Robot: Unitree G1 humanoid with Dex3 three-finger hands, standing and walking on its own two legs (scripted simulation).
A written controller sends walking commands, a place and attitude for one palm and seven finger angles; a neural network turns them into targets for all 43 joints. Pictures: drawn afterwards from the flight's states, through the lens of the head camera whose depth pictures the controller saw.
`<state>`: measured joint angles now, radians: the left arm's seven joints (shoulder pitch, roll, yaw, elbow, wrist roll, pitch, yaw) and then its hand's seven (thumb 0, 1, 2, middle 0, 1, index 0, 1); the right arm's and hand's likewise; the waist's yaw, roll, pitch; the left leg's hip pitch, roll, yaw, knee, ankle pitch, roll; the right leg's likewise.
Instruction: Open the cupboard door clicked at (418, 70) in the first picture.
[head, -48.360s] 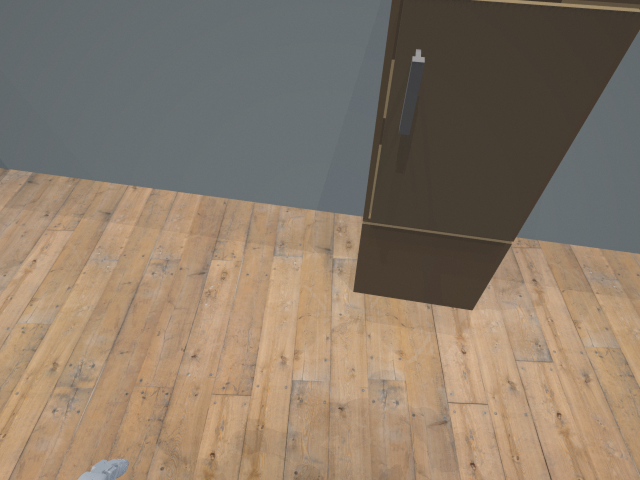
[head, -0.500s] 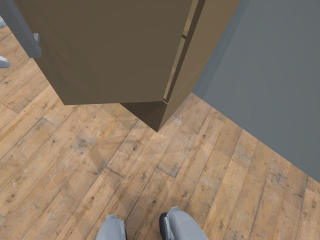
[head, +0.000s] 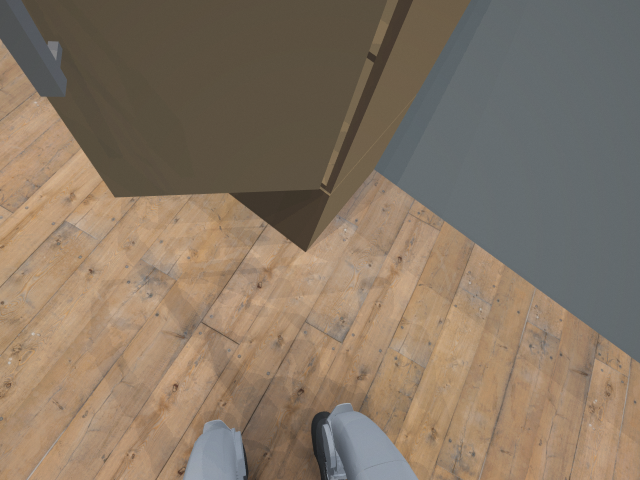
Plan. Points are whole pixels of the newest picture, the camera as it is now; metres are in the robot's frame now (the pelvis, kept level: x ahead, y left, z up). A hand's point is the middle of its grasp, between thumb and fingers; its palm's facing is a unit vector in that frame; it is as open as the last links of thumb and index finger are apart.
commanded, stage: move the hooked fingers beside the handle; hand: left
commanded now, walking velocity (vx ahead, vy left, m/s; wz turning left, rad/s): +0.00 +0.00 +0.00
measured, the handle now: (16, 5) +0.58 +0.22 +0.13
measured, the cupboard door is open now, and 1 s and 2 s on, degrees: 44 44 44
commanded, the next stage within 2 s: slide the fingers in behind the handle in 0.44 s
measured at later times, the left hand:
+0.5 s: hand out of the picture +0.52 +0.29 +0.13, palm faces +0.00 -1.00 +0.00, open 14.0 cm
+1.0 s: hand out of the picture +0.52 +0.26 +0.14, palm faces -0.02 -1.00 +0.00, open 14.0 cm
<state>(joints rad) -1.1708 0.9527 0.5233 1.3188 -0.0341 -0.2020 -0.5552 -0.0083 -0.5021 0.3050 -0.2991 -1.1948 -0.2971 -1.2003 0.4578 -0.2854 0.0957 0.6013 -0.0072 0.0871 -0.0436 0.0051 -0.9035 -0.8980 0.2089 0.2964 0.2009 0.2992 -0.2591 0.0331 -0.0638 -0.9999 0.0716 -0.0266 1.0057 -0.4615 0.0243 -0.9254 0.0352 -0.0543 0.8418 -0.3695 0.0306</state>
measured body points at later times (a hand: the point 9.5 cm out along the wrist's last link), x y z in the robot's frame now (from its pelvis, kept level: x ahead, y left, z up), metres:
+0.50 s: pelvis +0.00 -0.01 +0.00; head +0.16 +0.03 +0.42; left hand +0.52 +0.34 +0.14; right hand -0.01 -0.28 -0.09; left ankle -0.01 +0.09 -0.68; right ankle +0.01 -0.15 -0.68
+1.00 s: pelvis +0.00 -0.01 +0.01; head +0.14 +0.02 +0.43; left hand +0.52 +0.31 +0.14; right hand -0.04 -0.27 -0.09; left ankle -0.01 +0.09 -0.68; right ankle +0.01 -0.15 -0.68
